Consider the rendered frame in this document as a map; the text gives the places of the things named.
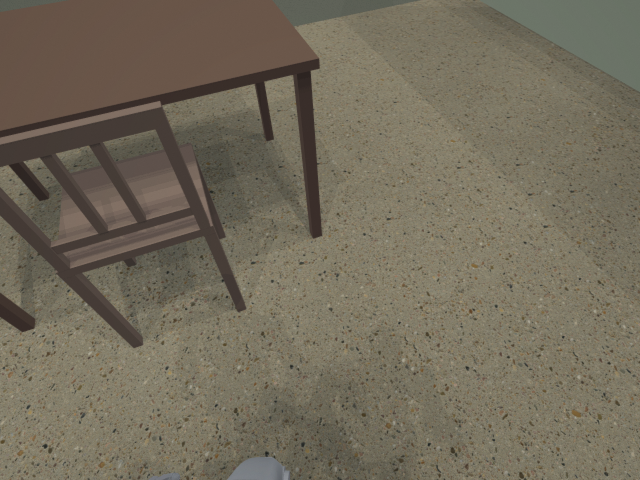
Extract table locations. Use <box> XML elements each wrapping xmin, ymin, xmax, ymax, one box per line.
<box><xmin>0</xmin><ymin>0</ymin><xmax>322</xmax><ymax>332</ymax></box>

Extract chair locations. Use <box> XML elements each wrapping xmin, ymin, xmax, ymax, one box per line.
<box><xmin>0</xmin><ymin>101</ymin><xmax>246</xmax><ymax>348</ymax></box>

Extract robot left thigh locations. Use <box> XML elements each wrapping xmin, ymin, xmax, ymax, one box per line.
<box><xmin>227</xmin><ymin>457</ymin><xmax>290</xmax><ymax>480</ymax></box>

